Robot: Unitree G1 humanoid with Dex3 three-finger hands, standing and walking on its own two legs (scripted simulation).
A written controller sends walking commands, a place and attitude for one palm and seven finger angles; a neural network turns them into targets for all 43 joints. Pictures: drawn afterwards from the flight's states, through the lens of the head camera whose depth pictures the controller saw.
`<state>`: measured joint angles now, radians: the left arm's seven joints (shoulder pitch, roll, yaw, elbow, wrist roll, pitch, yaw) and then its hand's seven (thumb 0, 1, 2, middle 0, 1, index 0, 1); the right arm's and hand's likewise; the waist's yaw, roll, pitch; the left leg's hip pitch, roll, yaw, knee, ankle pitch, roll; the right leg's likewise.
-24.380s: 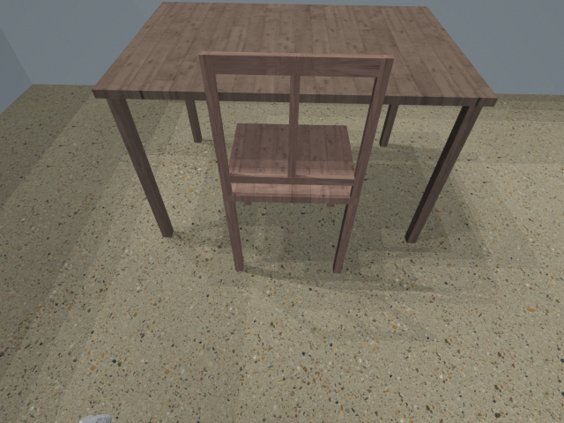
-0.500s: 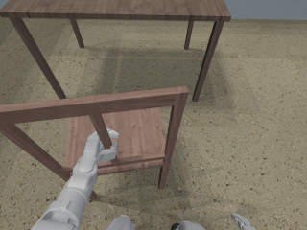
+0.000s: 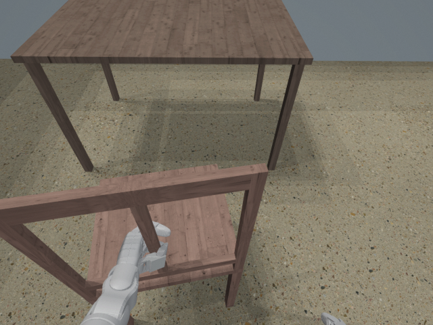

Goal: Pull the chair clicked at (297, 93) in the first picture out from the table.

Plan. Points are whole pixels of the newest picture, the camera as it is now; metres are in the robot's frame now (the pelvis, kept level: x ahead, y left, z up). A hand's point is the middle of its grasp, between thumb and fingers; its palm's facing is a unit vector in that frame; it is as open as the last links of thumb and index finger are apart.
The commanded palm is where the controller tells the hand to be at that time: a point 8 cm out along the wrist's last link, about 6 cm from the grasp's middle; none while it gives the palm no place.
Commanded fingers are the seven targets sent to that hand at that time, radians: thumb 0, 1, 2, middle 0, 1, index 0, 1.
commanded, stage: stop walking, hand still on the chair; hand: left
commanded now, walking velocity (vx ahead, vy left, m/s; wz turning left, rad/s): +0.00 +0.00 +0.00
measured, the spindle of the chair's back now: (152, 243) +0.29 +0.15 -0.07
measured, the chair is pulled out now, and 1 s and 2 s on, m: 0.62 0.62 0.62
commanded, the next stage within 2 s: open the thumb and straighten the fingers in 0.48 s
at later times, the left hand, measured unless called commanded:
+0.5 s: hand (161, 254) +0.27 +0.13 -0.07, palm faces +0.04 -0.98 -0.17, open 5.5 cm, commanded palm +0.25 +0.18 -0.05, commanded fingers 0.00 0.90 0.90 -0.50 -1.45 -0.50 -1.45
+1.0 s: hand (154, 247) +0.28 +0.14 -0.06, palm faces +0.03 -0.99 -0.16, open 12.7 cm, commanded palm +0.26 +0.19 -0.04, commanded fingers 0.00 -0.55 0.20 -0.20 -0.58 -0.20 -0.58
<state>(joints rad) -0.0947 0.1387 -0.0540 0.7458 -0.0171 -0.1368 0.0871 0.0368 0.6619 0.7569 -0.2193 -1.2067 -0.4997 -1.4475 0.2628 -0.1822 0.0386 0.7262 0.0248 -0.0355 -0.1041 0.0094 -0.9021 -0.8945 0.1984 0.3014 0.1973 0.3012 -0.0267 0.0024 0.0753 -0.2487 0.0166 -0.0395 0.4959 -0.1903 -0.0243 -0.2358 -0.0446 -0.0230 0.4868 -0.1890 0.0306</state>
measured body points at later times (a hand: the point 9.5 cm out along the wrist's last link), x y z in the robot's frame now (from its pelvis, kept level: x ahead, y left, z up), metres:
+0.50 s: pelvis +0.03 -0.01 +0.00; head +0.04 -0.02 +0.45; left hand +0.26 +0.18 -0.05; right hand +0.18 -0.26 -0.09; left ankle +0.05 +0.14 -0.74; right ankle +0.05 -0.14 -0.74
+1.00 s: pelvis +0.04 +0.00 -0.03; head +0.07 -0.01 +0.42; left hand +0.28 +0.20 -0.05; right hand +0.19 -0.26 -0.12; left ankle +0.05 +0.14 -0.74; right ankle +0.05 -0.14 -0.74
